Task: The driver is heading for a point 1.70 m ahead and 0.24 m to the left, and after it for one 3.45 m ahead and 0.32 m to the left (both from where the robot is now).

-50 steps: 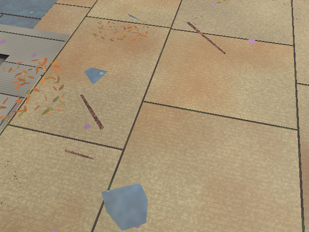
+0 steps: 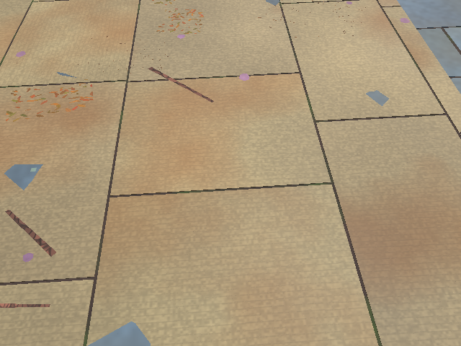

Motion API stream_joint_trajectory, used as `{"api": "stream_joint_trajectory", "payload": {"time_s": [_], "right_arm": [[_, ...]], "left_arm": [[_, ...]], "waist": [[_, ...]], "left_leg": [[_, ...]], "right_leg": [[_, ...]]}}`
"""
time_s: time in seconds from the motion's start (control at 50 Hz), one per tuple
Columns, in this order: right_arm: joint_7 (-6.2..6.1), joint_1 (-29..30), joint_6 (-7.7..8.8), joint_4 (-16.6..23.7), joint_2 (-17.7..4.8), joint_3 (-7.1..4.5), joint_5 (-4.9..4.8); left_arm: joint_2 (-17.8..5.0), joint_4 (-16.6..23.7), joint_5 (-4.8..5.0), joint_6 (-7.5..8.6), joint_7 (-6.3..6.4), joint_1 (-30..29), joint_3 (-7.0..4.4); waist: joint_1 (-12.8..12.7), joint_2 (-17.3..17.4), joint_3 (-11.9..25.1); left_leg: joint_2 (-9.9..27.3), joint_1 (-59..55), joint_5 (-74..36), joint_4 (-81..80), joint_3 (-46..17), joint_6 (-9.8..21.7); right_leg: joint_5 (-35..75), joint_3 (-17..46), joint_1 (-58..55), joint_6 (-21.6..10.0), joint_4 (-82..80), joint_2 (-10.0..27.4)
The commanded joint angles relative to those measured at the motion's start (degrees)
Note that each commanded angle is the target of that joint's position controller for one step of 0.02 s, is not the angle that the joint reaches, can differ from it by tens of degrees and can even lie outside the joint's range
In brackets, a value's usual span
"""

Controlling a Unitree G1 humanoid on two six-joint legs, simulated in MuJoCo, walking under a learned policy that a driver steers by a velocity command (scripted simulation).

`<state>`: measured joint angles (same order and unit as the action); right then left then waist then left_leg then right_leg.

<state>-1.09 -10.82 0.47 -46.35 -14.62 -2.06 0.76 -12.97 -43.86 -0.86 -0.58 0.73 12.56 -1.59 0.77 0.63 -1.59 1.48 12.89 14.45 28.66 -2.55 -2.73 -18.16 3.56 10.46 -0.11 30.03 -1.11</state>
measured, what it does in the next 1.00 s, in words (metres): walks ahead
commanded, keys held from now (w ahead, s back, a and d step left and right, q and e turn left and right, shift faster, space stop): no key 0.48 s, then w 0.52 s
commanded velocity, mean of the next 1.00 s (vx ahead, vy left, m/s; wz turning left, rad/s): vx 0.15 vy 0.00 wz -0.01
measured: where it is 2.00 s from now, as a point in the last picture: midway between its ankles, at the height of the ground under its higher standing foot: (235, 274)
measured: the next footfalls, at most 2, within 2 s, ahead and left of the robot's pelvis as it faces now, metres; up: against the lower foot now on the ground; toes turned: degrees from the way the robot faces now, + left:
right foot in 1.18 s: +0.44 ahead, -0.09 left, +0.00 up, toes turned -1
left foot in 1.72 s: +0.74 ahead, +0.15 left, +0.00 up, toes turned +3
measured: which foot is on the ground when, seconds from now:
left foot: down 0.00-1.00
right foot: down 0.00-0.72, up 0.74-1.00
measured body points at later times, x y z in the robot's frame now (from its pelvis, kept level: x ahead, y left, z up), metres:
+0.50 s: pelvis +0.00 -0.01 +0.00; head +0.01 -0.01 +0.45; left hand +0.07 +0.25 -0.14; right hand +0.06 -0.27 -0.14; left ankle +0.01 +0.15 -0.74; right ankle -0.02 -0.12 -0.74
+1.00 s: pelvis +0.13 +0.04 +0.01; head +0.15 +0.06 +0.46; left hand +0.31 +0.29 -0.11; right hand +0.05 -0.20 -0.12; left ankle +0.03 +0.13 -0.74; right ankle +0.27 -0.12 -0.68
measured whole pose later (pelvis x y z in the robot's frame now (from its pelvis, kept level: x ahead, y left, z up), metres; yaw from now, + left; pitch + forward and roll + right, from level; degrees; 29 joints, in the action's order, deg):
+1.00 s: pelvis +0.13 +0.04 +0.01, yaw +0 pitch +1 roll -1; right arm -0.2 -26.7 4.8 -60.9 -11.0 -0.6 0.2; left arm -15.9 -49.5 1.3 4.3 -0.9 5.7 -3.2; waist 4.5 -2.1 -0.8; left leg -1.9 -4.1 15.1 10.3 1.1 3.1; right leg -4.1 -0.2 35.5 -0.3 45.0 4.9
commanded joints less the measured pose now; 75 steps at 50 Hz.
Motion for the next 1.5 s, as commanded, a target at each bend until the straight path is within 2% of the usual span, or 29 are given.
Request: {"api": "stream_joint_trajectory", "payload": {"time_s": [0.02, 0.48, 0.52, 0.54, 0.58, 0.6, 0.64, 0.68, 0.7, 0.72, 0.74, 0.76, 0.78, 0.82, 0.86, 0.92, 0.98, 1.04, 1.1, 1.14, 1.18, 1.2, 1.22, 1.24, 1.26, 1.28, 1.32, 1.38, 1.5], "right_arm": [[-0.47, 0.74, 0.5, 1.97, -5.7, -1.5, -0.14], [-1.9, -2.16, -0.35, -9.96, -5.87, -1.5, -0.68], [-1.99, -3.01, -0.52, -11.15, -4.92, -1.3, -1.03], [-1.98, -2.28, -0.4, -10.92, -4.7, -1.29, -1.31], [-1.44, 0.76, 1.02, -9.06, -3.69, -0.97, -1.64], [-0.92, 1.89, 2.1, -8.26, -3.19, -0.78, -2.02], [0.3, 0.89, 3.95, -8.18, -3.38, -0.86, -2.75], [1.14, -6.65, 5.12, -11.47, -3.27, -1.26, -2.72], [1.28, -11.66, 5.12, -14.16, -4.0, -1.88, -2.07], [1.17, -18.41, 5.13, -15.67, -6.98, -2.76, -1.59], [1.97, -23.84, 5.53, -16.21, -14.0, -4.07, -1.46], [2.19, -19.54, 6.27, -15.17, -10.29, -2.65, -0.77], [2.09, -14.99, 6.7, -13.52, -7.2, -1.79, -1.13], [2.31, -11.38, 6.67, -11.96, -6.14, -1.21, -1.29], [2.11, -13.65, 5.94, -12.49, -3.46, -0.22, -0.85], [1.07, -16.52, 5.05, -12.91, -5.02, -0.18, -0.64], [0.22, -16.55, 4.57, -12.3, -6.62, -0.25, -0.53], [-0.05, -18.87, 4.57, -12.97, -7.18, -0.49, -1.08], [-0.19, -18.79, 4.21, -13.26, -7.63, -1.04, -1.67], [-0.23, -17.16, 3.7, -12.58, -8.98, -1.65, -1.36], [-0.16, -15.51, 2.68, -11.63, -8.98, -1.69, -0.68], [-0.07, -15.92, 2.65, -10.15, -7.14, -0.82, 0.19], [0.74, -24.08, 3.88, -10.01, 2.33, 1.59, -0.35], [1.15, -19.39, 5.64, -10.1, -3.56, 0.35, -2.0], [1.33, -13.17, 6.71, -7.59, -6.99, -0.75, -3.67], [0.95, -9.79, 7.22, -6.79, -7.34, -0.82, -3.61], [0.44, -9.92, 6.35, -6.84, -6.01, -1.48, -2.33], [0.24, -9.88, 4.44, -6.03, -3.55, -1.36, -1.8], [0.7, 4.65, 4.77, -0.72, -3.39, -1.06, -0.94]], "left_arm": [[-7.19, 2.65, 0.07, 1.02, 0.32, -0.51, -1.62], [-6.21, -7.4, 0.64, 1.3, 0.67, 2.27, -1.02], [-7.04, -8.64, 1.04, 0.94, 1.01, 3.6, -1.31], [-8.71, -8.68, 1.37, 0.76, 1.15, 3.92, -1.81], [-11.82, -8.91, 1.84, 1.28, 1.17, 6.36, -2.68], [-12.63, -9.12, 2.12, 1.87, 1.21, 6.81, -3.04], [-11.34, -8.4, 2.24, 2.89, 1.12, 4.37, -2.84], [-10.69, -6.97, 3.16, 2.79, 0.88, -0.83, -2.65], [-9.33, -6.32, 2.81, 2.82, 0.76, -1.93, -2.27], [-5.53, -5.52, 1.97, 3.23, 0.47, -2.72, -1.12], [-4.38, -2.81, 2.21, 4.18, 0.88, -3.01, -1.05], [-7.18, -3.19, 3.4, 5.0, 0.81, -2.27, -1.71], [-7.57, -3.86, 4.04, 5.71, 0.22, -1.17, -1.82], [-7.96, -4.82, 3.05, 6.44, -0.29, -1.78, -2.3], [-7.39, -4.74, 2.18, 6.4, -1.12, -3.32, -2.62], [-4.63, -3.1, 1.94, 5.74, -1.68, -7.75, -1.97], [-3.13, -0.28, 2.15, 5.73, -1.94, -15.12, -1.03], [-3.66, 1.36, 2.53, 5.85, -2.58, -19.65, -0.72], [-5.03, 2.74, 2.67, 6.32, -3.4, -21.36, -0.9], [-7.41, 2.12, 2.54, 6.54, -3.54, -17.51, -1.93], [-11.43, -2.55, 2.75, 6.14, -2.76, -1.59, -4.3], [-14.88, -4.94, 2.05, 5.74, -2.06, 9.14, -5.28], [-17.54, -6.59, 1.34, 5.62, -2.54, 12.6, -5.56], [-11.82, -6.59, 1.75, 5.78, -2.67, 10.25, -4.0], [-9.82, -5.86, 1.82, 6.12, -2.53, 4.46, -3.3], [-8.74, -4.95, 1.54, 6.54, -2.65, -0.33, -2.89], [-6.07, -4.87, 0.27, 7.23, -3.06, -4.14, -2.09], [-6.54, -6.75, 0.94, 7.62, -3.03, -2.68, -2.01], [-10.11, -8.87, 1.22, 6.92, -0.9, 3.5, -2.56]], "waist": [[-0.09, -3.05, 0.34], [-0.17, -1.06, -0.15], [-0.57, -2.69, 0.11], [-1.15, -4.88, -1.81], [-2.76, -11.07, -6.21], [-3.03, -12.48, -8.5], [-1.3, -11.75, -9.69], [3.39, -8.65, -6.67], [4.92, -5.57, -4.38], [6.88, 4.95, -0.82], [7.29, 18.79, 0.76], [4.72, 11.82, -2.13], [2.78, 7.54, -5.89], [1.6, 4.57, -6.17], [1.98, 5.61, -4.15], [2.76, 4.35, -3.81], [3.98, 4.09, -5.64], [4.62, 4.63, -7.49], [2.92, 4.57, -7.53], [-0.41, 5.8, -3.3], [-8.5, 6.51, 7.13], [-11.64, 1.09, 15.07], [-6.15, -15.76, 24.35], [-8.12, -11.34, 19.99], [-6.49, -9.42, 9.87], [-4.56, -3.31, 5.61], [-0.44, -2.53, 3.01], [1.3, -3.83, 0.57], [-2.3, -2.62, -2.71]], "left_leg": [[0.8, -2.56, -7.71, -2.37, -0.46, 0.31], [0.62, -3.64, -9.83, -3.7, 0.03, 0.26], [-2.18, -2.13, 3.26, -1.07, 3.18, 0.72], [-3.75, 1.3, 10.79, 2.24, 4.92, 1.22], [-3.74, 10.0, 13.02, 11.54, 5.85, 2.32], [-1.61, 11.64, 11.7, 15.28, 3.63, 3.48], [1.0, 13.74, 14.12, 14.12, 1.88, 5.96], [-0.54, -1.96, 5.11, -0.67, 4.61, 7.4], [-2.08, -10.91, -0.15, -2.95, 4.13, 6.35], [6.53, -18.65, 5.14, -9.25, -9.21, 8.1], [18.61, -23.45, 13.99, -18.82, -34.24, 16.07], [21.49, -19.95, 18.52, -20.34, -39.09, 18.53], [19.65, -18.13, 17.71, -20.13, -32.78, 17.14], [15.19, -18.12, 7.38, -20.75, -21.57, 13.42], [11.4, -17.95, -6.77, -20.7, -12.68, 11.51], [10.17, -17.3, -18.66, -21.08, -7.17, 12.53], [8.8, -12.17, -18.09, -23.27, -3.64, 12.28], [9.99, -11.45, -17.27, -24.62, -2.48, 12.77], [12.56, -16.66, -23.08, -22.12, -1.75, 12.08], [13.31, -19.89, -39.97, -15.75, -0.81, 10.89], [10.22, -16.31, -53.89, 3.14, 1.8, 8.6], [7.36, -2.11, -36.65, 20.77, 2.63, 7.26], [-4.93, 18.14, 11.6, 41.47, 0.83, 3.87], [-3.32, 24.24, 17.4, 48.91, -6.27, 5.24], [-0.33, 28.38, 12.91, 50.11, -4.6, 6.21], [2.8, 25.92, 7.24, 47.44, -3.48, 6.49], [6.45, 19.48, 1.89, 42.25, -3.2, 6.12], [7.89, 18.23, 0.88, 36.34, -1.96, 4.73], [6.66, 23.32, -17.98, 13.34, 0.77, 2.35]], "right_leg": [[8.09, 4.91, 4.02, -1.77, -7.78, 4.32], [11.98, 1.57, 1.99, -1.23, -7.75, 1.96], [-5.21, 2.12, 2.13, -2.53, -9.58, 1.5], [-17.24, 5.01, 3.52, -4.36, -11.6, 3.01], [-31.6, 17.67, 4.27, -9.72, -18.88, 11.8], [-31.74, 23.58, 6.18, -12.41, -21.38, 15.81], [-24.59, 23.97, 4.34, -13.12, -20.94, 17.55], [-16.21, 14.8, 9.49, -9.37, -16.29, 12.49], [-10.15, 9.5, 13.24, -7.3, -10.03, 8.29], [-4.62, 1.28, 18.76, -3.78, 6.86, 2.59], [-12.44, -2.77, 29.45, -1.41, 22.21, -3.42], [-14.33, 2.47, 33.42, -2.11, 32.49, -0.34], [-8.33, 3.66, 36.27, -3.33, 35.62, 2.56], [1.39, 1.36, 36.94, -4.09, 33.27, 6.03], [6.61, -1.03, 33.56, -3.19, 29.42, 7.13], [10.64, -3.8, 33.69, -0.6, 22.91, 6.6], [17.18, -5.58, 29.15, 0.57, 10.62, 4.99], [20.83, -6.37, 25.64, -0.06, 4.0, 3.66], [19.62, -5.1, 24.8, -2.43, 0.24, 3.46], [16.48, -6.15, 17.99, -4.4, -0.06, 1.3], [15.61, -7.85, -2.75, -7.48, -0.15, -1.36], [12.11, 4.38, -21.67, -11.02, 1.7, 9.01], [-4.95, 34.83, -37.48, -20.75, -7.17, 23.11], [-10.15, 40.59, -33.24, -18.92, -14.29, 21.84], [-6.42, 31.38, -24.34, -16.4, -15.57, 20.39], [1.41, 24.03, -15.09, -15.1, -17.18, 18.45], [11.13, 14.17, -3.93, -13.64, -20.01, 14.43], [13.25, 8.67, 2.36, -14.6, -23.89, 13.11], [17.07, 1.78, 0.75, -12.54, -25.67, 10.5]]}}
